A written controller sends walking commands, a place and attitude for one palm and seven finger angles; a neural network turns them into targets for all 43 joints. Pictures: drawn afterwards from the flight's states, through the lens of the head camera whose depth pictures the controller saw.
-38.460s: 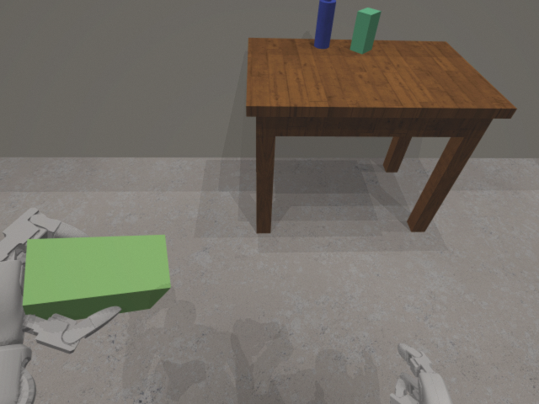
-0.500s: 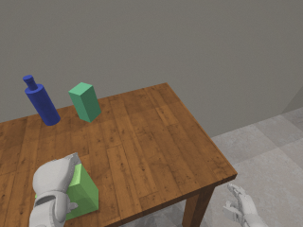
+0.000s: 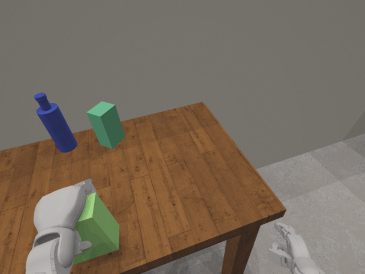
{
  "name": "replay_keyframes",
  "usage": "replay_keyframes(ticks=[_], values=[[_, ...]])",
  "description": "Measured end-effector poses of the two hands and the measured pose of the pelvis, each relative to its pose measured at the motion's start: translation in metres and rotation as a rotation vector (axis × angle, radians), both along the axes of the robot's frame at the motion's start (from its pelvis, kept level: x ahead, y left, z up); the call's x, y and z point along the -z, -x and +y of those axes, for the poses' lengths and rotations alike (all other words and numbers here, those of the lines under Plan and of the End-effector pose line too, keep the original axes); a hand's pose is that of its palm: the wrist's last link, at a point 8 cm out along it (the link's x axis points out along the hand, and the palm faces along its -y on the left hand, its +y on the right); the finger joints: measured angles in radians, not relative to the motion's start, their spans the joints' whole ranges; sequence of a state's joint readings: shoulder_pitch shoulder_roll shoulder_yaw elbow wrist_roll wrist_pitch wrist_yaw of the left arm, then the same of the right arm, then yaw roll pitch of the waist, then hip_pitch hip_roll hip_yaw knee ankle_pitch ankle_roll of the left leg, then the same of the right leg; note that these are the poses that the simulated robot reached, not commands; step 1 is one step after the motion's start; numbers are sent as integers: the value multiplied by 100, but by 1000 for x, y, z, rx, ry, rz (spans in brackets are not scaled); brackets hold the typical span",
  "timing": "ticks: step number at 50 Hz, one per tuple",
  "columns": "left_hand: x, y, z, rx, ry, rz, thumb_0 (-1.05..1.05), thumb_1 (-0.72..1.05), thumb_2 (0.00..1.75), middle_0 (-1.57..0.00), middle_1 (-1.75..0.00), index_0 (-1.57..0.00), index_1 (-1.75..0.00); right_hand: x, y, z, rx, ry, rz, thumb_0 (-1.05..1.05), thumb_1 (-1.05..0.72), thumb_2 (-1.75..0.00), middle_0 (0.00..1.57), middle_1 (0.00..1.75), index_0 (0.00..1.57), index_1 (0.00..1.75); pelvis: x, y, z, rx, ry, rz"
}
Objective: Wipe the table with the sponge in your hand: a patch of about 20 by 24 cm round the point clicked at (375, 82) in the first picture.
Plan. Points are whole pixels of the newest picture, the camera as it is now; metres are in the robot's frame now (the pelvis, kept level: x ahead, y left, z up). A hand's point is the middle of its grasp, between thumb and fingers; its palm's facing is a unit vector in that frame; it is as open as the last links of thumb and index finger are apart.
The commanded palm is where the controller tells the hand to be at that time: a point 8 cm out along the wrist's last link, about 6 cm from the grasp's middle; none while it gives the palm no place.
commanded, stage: lift the sponge slowly off the table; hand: left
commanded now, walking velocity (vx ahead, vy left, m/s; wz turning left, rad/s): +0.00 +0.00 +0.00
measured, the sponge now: (88, 234) +0.18 +0.26 +0.01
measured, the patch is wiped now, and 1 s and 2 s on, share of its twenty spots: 1.00 1.00 1.00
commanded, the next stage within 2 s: bring the sponge back beside the body in 0.88 s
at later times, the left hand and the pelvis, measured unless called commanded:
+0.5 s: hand (67, 210) +0.18 +0.27 +0.10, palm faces +0.08 -0.14 -0.99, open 10.5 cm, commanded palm +0.15 +0.26 +0.17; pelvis -0.01 -0.01 +0.00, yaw +1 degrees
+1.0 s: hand (68, 200) +0.19 +0.26 +0.12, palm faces +0.12 -0.17 -0.98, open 10.5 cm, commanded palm +0.16 +0.26 +0.19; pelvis -0.02 -0.01 +0.00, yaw +0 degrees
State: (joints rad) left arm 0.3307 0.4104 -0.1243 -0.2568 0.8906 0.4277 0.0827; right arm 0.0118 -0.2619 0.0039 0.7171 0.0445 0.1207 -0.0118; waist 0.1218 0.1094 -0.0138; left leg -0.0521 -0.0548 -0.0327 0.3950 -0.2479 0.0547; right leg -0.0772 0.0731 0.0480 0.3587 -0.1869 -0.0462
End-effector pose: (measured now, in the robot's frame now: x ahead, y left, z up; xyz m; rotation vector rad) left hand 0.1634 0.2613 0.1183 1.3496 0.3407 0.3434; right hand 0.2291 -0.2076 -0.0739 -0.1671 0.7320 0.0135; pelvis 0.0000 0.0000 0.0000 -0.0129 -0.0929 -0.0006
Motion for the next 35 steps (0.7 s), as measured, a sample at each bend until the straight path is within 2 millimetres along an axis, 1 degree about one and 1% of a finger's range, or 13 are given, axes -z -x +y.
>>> replay_keyframes(ticks=[11,20,28,35], values=[[-19,-1,-3,-4,-18,-42,-1,-55,106,-68,-132,-72,-129,-3,2,0,-12,-12,-16,1,-91,-90,20,30,16,28,0,6,-7,1,-5,-6],[-28,3,6,-39,-36,-31,-1,-55,106,-68,-132,-72,-129,-6,2,-3,-26,-3,-37,1,-91,-90,20,30,18,29,0,11,-12,-5,-6,-8],[-37,0,4,-14,-46,-38,-1,-55,106,-68,-132,-72,-129,-6,3,-3,-28,6,-50,1,-91,-90,20,30,18,30,1,15,-12,-10,-7,-7],[-49,-1,6,-8,-54,-70,-1,-55,106,-68,-131,-72,-129,-6,4,-3,-24,-4,-56,1,-91,-90,20,30,18,29,1,15,-11,-3,-8,-5]])
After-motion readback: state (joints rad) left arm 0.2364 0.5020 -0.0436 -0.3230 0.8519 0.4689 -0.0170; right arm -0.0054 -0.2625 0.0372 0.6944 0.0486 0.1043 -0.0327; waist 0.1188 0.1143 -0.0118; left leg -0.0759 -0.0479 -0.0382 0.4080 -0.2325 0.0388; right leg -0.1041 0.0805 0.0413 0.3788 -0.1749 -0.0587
